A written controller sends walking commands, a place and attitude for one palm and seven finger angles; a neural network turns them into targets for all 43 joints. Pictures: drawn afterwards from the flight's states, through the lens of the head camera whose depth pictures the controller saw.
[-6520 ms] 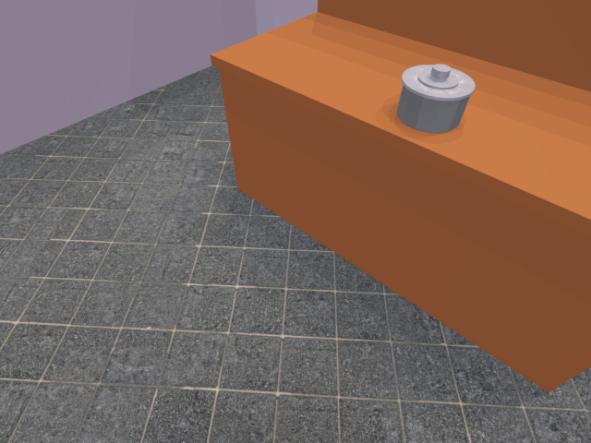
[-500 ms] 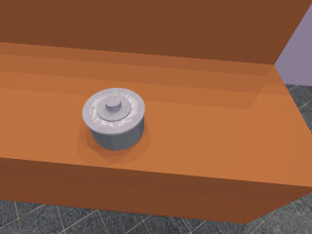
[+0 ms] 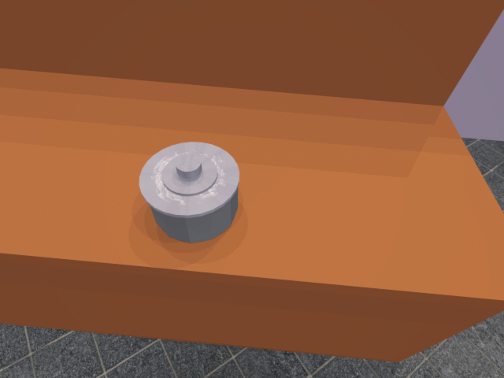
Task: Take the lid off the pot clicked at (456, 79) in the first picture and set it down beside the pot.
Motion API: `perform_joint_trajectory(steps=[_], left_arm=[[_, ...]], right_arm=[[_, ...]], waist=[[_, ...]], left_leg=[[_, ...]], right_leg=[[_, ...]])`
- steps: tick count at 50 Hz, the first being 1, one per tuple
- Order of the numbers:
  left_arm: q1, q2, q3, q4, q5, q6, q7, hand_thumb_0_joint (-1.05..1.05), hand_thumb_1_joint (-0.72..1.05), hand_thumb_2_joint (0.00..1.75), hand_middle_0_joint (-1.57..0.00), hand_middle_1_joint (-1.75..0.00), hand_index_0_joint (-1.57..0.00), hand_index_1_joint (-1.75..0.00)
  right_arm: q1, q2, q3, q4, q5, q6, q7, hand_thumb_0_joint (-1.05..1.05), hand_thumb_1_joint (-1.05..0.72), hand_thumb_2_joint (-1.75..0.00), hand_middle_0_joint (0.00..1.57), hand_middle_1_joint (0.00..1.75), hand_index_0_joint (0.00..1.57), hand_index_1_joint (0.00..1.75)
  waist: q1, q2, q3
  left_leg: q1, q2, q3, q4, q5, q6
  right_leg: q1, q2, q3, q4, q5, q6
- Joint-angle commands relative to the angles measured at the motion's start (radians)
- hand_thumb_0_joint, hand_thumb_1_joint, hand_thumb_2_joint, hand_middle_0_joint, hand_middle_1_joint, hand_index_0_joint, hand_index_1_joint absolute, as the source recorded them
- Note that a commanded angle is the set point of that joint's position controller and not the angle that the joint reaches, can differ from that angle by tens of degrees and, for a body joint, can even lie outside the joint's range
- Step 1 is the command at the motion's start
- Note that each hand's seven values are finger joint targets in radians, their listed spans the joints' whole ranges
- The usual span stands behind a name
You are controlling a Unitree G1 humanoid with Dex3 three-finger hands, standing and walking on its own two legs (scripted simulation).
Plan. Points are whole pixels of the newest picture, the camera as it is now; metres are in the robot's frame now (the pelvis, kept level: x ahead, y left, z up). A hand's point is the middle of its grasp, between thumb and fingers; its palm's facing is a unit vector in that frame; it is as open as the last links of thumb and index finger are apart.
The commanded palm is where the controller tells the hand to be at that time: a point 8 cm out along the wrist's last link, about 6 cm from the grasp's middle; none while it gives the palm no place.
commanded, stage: lift the closed hand beside the body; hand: left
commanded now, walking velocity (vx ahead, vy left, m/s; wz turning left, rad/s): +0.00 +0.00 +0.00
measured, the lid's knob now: (188, 166) +0.46 +0.15 +0.05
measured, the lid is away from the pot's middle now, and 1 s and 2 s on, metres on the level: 0.00 0.00 0.00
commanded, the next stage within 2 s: raise the hand higher, near the body in 0.60 s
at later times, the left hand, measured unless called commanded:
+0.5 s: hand out of the picture +0.09 +0.20 -0.06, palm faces +0.25 -0.93 -0.28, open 3.5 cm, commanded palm +0.06 +0.24 -0.03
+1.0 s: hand (92, 370) +0.13 +0.22 +0.00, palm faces +0.25 -0.89 -0.38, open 3.1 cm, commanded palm +0.09 +0.26 +0.04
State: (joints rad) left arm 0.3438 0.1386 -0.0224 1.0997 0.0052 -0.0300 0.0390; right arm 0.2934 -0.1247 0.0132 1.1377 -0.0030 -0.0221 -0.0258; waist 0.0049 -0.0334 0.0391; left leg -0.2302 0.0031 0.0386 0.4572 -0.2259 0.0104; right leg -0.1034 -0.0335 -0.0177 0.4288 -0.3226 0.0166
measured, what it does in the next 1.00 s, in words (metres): stands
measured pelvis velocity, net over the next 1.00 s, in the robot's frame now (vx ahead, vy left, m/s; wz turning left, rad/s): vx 0.01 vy -0.01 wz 0.02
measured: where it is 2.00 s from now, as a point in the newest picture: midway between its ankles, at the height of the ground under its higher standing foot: outside the picture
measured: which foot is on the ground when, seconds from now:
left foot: down 0.00-1.00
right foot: down 0.00-1.00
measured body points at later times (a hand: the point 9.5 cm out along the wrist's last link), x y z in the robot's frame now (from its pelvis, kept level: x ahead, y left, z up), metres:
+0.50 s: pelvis -0.02 -0.02 +0.00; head +0.00 -0.01 +0.45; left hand +0.08 +0.25 -0.04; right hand +0.19 -0.25 -0.07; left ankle +0.01 +0.11 -0.74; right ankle -0.06 -0.13 -0.74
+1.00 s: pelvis +0.01 -0.01 +0.00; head +0.03 -0.02 +0.45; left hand +0.11 +0.27 +0.03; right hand +0.21 -0.23 -0.10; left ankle +0.01 +0.11 -0.74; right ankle -0.06 -0.13 -0.74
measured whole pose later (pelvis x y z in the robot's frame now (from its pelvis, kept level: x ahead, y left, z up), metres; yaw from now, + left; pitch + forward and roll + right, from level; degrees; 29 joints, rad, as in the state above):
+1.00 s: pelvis +0.01 -0.01 +0.00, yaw +1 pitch +1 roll +0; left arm 0.67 0.24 0.13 -0.12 -0.03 -0.05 0.07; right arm 0.15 -0.21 -0.01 0.65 0.02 -0.06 -0.06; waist 0.06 0.04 0.02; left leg -0.24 0.01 0.02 0.45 -0.23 0.00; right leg -0.10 -0.02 -0.04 0.39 -0.32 0.01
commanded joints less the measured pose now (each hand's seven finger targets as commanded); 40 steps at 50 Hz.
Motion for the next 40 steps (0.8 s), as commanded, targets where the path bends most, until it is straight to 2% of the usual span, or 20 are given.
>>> perform_joint_trajectory(steps=[1,4,5,8,9,11,12,14,15,18,22,24,25,27,29,30,33,34,38,40], left_arm=[[-0.229,0.186,-0.05,-1.134,-0.11,-0.09,0.09,0.0,0.9,0.9,-0.29,-0.4,-0.29,-0.4],[0.142,-0.052,-0.118,-0.845,-0.049,0.036,0.116,0.0,0.9,0.9,-0.42,-0.54,-0.42,-0.54],[0.118,-0.124,-0.201,-0.801,-0.029,0.036,0.102,0.0,0.9,0.9,-0.46,-0.59,-0.46,-0.59],[0.219,-0.033,-0.094,-0.688,0.021,0.034,0.077,0.0,0.9,0.9,-0.6,-0.73,-0.6,-0.73],[0.339,0.053,0.018,-0.69,0.017,0.029,0.078,0.0,0.9,0.9,-0.64,-0.78,-0.64,-0.78],[0.394,0.204,0.176,-0.94,-0.006,-0.01,0.077,0.0,0.9,0.9,-0.73,-0.88,-0.73,-0.88],[0.395,0.214,0.194,-1.029,-0.018,-0.022,0.075,0.0,0.9,0.9,-0.77,-0.92,-0.77,-0.92],[0.321,0.228,0.205,-1.083,-0.023,-0.029,0.078,0.0,0.9,0.9,-0.86,-1.02,-0.86,-1.02],[0.271,0.163,0.145,-1.076,-0.027,-0.028,0.071,0.0,0.9,0.9,-0.9,-1.07,-0.9,-1.07],[0.145,0.14,0.115,-1.02,-0.027,-0.035,0.059,0.0,0.9,0.9,-1.04,-1.21,-1.04,-1.21],[0.072,0.201,0.139,-1.283,-0.039,-0.074,0.062,0.0,0.9,0.9,-1.21,-1.4,-1.21,-1.4],[0.126,0.225,0.168,-1.256,-0.034,-0.056,0.07,0.0,0.9,0.9,-1.3,-1.5,-1.3,-1.5],[0.188,0.149,0.12,-1.202,-0.041,-0.044,0.064,0.0,0.9,0.9,-1.3,-1.5,-1.3,-1.5],[0.243,0.132,0.123,-1.088,-0.037,-0.026,0.058,0.0,0.9,0.9,-1.3,-1.5,-1.3,-1.5],[0.277,0.198,0.202,-1.047,-0.032,-0.025,0.057,0.0,0.9,0.9,-1.3,-1.5,-1.3,-1.5],[0.276,0.178,0.176,-1.129,-0.037,-0.04,0.052,0.0,0.9,0.9,-1.3,-1.5,-1.3,-1.5],[0.248,0.261,0.238,-1.301,-0.039,-0.06,0.064,0.0,0.9,0.9,-1.3,-1.5,-1.3,-1.5],[0.265,0.29,0.273,-1.275,-0.035,-0.048,0.072,0.0,0.9,0.9,-1.3,-1.5,-1.3,-1.5],[0.334,0.183,0.205,-1.161,-0.032,-0.03,0.053,0.0,0.9,0.9,-1.3,-1.5,-1.3,-1.5],[0.335,0.215,0.223,-1.234,-0.029,-0.043,0.047,0.0,0.9,0.9,-1.3,-1.5,-1.3,-1.5]], right_arm=[[-0.082,-0.237,-0.036,-0.366,0.073,-0.261,-0.014,0.0,-0.9,-0.9,0.2,0.3,0.2,0.3],[-0.114,-0.212,-0.032,-0.303,0.057,-0.284,0.002,0.0,-0.9,-0.9,0.2,0.3,0.2,0.3],[-0.125,-0.229,-0.023,-0.324,0.044,-0.282,0.017,0.0,-0.9,-0.9,0.2,0.3,0.2,0.3],[-0.156,-0.234,-0.08,-0.395,0.029,-0.223,0.047,0.0,-0.9,-0.9,0.2,0.3,0.2,0.3],[-0.182,-0.229,-0.093,-0.421,0.03,-0.201,0.048,0.0,-0.9,-0.9,0.2,0.3,0.2,0.3],[-0.204,-0.227,-0.098,-0.496,0.019,-0.175,0.049,0.0,-0.9,-0.9,0.2,0.3,0.2,0.3],[-0.228,-0.221,-0.091,-0.534,0.026,-0.165,0.043,0.0,-0.9,-0.9,0.2,0.3,0.2,0.3],[-0.242,-0.212,-0.085,-0.577,0.036,-0.135,0.024,0.0,-0.9,-0.9,0.2,0.3,0.2,0.3],[-0.246,-0.206,-0.075,-0.603,0.039,-0.122,0.017,0.0,-0.9,-0.9,0.2,0.3,0.2,0.3],[-0.242,-0.215,-0.066,-0.632,0.038,-0.091,-0.004,0.0,-0.9,-0.9,0.2,0.3,0.2,0.3],[-0.225,-0.209,-0.055,-0.685,0.023,-0.106,-0.03,0.0,-0.9,-0.9,0.2,0.3,0.2,0.3],[-0.216,-0.21,-0.049,-0.678,0.02,-0.109,-0.038,0.0,-0.9,-0.9,0.2,0.3,0.2,0.3],[-0.208,-0.201,-0.05,-0.679,0.022,-0.106,-0.043,0.0,-0.9,-0.9,0.2,0.3,0.2,0.3],[-0.216,-0.207,-0.057,-0.667,0.024,-0.092,-0.043,0.0,-0.9,-0.9,0.2,0.3,0.2,0.3],[-0.233,-0.219,-0.065,-0.654,0.024,-0.074,-0.042,0.0,-0.9,-0.9,0.2,0.3,0.2,0.3],[-0.226,-0.208,-0.063,-0.673,0.027,-0.077,-0.043,0.0,-0.9,-0.9,0.2,0.3,0.2,0.3],[-0.231,-0.202,-0.057,-0.672,0.021,-0.098,-0.046,0.0,-0.9,-0.9,0.2,0.3,0.2,0.3],[-0.233,-0.201,-0.059,-0.656,0.021,-0.095,-0.049,0.0,-0.9,-0.9,0.2,0.3,0.2,0.3],[-0.246,-0.2,-0.067,-0.641,0.024,-0.081,-0.048,0.0,-0.9,-0.9,0.2,0.3,0.2,0.3],[-0.249,-0.204,-0.069,-0.648,0.023,-0.083,-0.044,0.0,-0.9,-0.9,0.2,0.3,0.2,0.3]], waist=[[-0.051,0.248,-0.23],[-0.012,0.063,-0.117],[-0.04,-0.025,-0.039],[0.001,-0.13,0.036],[0.047,-0.121,-0.007],[0.081,-0.082,-0.135],[0.084,-0.037,-0.153],[0.052,0.037,-0.11],[0.024,0.059,-0.057],[-0.013,0.044,0.057],[0.012,0.16,-0.141],[0.018,0.141,-0.148],[0.014,0.109,-0.115],[0.012,0.023,-0.045],[0.033,-0.029,-0.036],[0.034,-0.008,-0.061],[0.057,0.12,-0.168],[0.061,0.1,-0.157],[0.042,-0.02,-0.072],[0.052,0.019,-0.104]], left_leg=[[0.226,0.009,-0.049,-0.066,0.23,-0.009],[0.156,0.01,-0.084,-0.108,0.234,-0.01],[0.123,0.005,-0.09,-0.086,0.215,0.006],[0.008,0.012,-0.088,-0.066,0.146,0.013],[0.008,0.013,-0.071,-0.072,0.162,0.008],[0.038,-0.001,-0.049,-0.058,0.186,0.001],[0.063,-0.003,-0.033,-0.055,0.186,0.001],[0.078,-0.004,-0.013,-0.049,0.128,0.002],[0.063,-0.009,-0.005,-0.044,0.079,0.002],[0.055,-0.011,-0.004,-0.015,-0.005,0.008],[0.187,-0.008,-0.009,-0.02,0.084,0.016],[0.186,-0.006,-0.018,-0.023,0.123,0.017],[0.165,-0.004,-0.014,-0.026,0.127,0.018],[0.128,-0.003,-0.02,-0.024,0.109,0.021],[0.115,-0.005,-0.026,-0.024,0.127,0.022],[0.119,-0.002,-0.02,-0.025,0.145,0.022],[0.181,-0.003,-0.018,-0.029,0.235,0.024],[0.175,-0.001,-0.019,-0.023,0.25,0.023],[0.148,0.004,-0.021,-0.015,0.243,0.029],[0.169,0.002,-0.015,-0.014,0.263,0.03]], right_leg=[[-0.126,0.032,-0.021,-0.003,0.212,-0.071],[-0.102,0.031,-0.071,-0.051,0.211,-0.054],[-0.148,0.032,-0.082,-0.053,0.208,-0.042],[-0.221,0.031,-0.094,-0.051,0.134,-0.028],[-0.171,0.026,-0.089,-0.059,0.143,-0.036],[-0.102,0.016,-0.074,-0.046,0.138,-0.032],[-0.097,0.014,-0.064,-0.048,0.137,-0.033],[-0.135,0.01,-0.05,-0.074,0.113,-0.03],[-0.179,0.009,-0.047,-0.093,0.085,-0.026],[-0.288,0.011,-0.031,-0.138,0.016,-0.021],[-0.188,0.008,-0.018,-0.124,0.096,-0.032],[-0.173,0.015,-0.027,-0.12,0.138,-0.035],[-0.164,0.016,-0.04,-0.11,0.155,-0.033],[-0.194,0.017,-0.049,-0.114,0.153,-0.025],[-0.189,0.018,-0.049,-0.118,0.174,-0.026],[-0.161,0.015,-0.054,-0.102,0.191,-0.025],[-0.105,0.009,-0.041,-0.081,0.257,-0.034],[-0.103,0.011,-0.044,-0.083,0.277,-0.035],[-0.154,0.015,-0.056,-0.093,0.291,-0.019],[-0.135,0.013,-0.051,-0.094,0.314,-0.022]])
